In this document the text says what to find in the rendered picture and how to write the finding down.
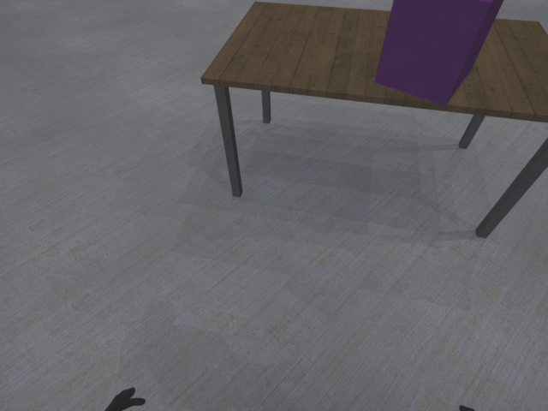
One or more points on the table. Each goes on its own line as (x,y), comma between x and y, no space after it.
(332,52)

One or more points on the left robot hand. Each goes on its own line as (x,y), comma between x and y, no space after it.
(122,401)

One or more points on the carton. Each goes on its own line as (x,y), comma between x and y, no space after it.
(430,46)

